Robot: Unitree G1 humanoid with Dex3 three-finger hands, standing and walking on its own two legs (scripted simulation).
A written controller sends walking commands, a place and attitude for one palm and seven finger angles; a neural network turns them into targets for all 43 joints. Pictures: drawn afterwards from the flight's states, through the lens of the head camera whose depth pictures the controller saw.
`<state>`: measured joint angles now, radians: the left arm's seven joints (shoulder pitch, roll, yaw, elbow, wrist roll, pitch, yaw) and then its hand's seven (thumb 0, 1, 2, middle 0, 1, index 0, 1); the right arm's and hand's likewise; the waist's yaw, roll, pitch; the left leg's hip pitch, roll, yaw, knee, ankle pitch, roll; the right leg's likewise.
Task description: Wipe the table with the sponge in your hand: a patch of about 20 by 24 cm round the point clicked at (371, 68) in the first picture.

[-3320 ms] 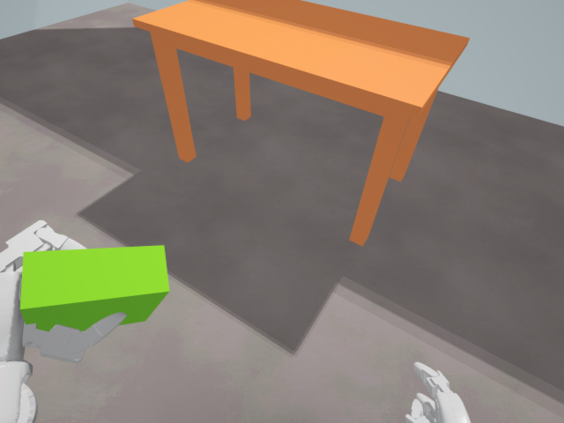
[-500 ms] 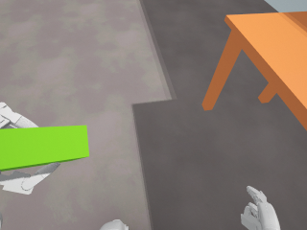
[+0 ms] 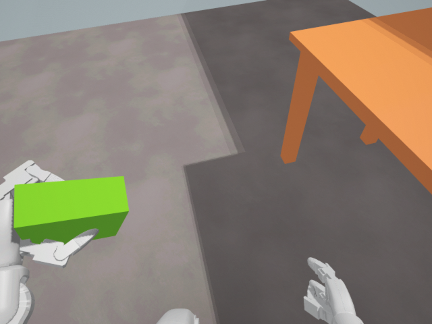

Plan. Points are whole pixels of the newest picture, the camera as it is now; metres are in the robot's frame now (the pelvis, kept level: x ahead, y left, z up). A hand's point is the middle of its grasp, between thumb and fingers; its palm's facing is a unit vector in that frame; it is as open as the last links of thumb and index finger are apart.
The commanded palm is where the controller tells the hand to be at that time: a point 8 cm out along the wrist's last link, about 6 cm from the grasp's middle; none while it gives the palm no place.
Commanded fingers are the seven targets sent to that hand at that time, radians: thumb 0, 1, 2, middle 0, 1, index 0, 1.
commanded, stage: turn to face it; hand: left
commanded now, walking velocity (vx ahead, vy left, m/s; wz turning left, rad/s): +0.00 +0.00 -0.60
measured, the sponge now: (90, 213) +0.23 +0.20 +0.15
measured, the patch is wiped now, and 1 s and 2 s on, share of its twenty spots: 0.00 0.00 0.00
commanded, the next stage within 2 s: none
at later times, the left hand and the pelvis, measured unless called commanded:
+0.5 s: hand (101, 219) +0.21 +0.17 +0.18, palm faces +0.15 -0.89 -0.44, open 9.4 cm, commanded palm +0.18 +0.22 +0.19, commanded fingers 0.00 0.10 1.30 -1.20 -1.60 -1.20 -1.60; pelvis -0.06 +0.00 +0.00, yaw -18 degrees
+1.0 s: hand (177, 256) +0.17 +0.06 +0.18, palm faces -0.12 -0.89 -0.44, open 9.4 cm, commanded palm +0.15 +0.12 +0.19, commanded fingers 0.00 0.10 1.30 -1.20 -1.60 -1.20 -1.60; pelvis -0.14 -0.02 +0.00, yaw -35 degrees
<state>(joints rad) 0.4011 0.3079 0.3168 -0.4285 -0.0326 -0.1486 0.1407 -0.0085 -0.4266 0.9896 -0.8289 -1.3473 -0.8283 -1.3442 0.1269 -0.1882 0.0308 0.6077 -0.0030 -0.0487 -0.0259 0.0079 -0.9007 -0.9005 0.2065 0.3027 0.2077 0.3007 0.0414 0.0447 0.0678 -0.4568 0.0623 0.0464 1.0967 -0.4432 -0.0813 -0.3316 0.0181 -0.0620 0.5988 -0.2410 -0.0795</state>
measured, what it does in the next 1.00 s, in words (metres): walks backwards, turning right: left foot, then right foot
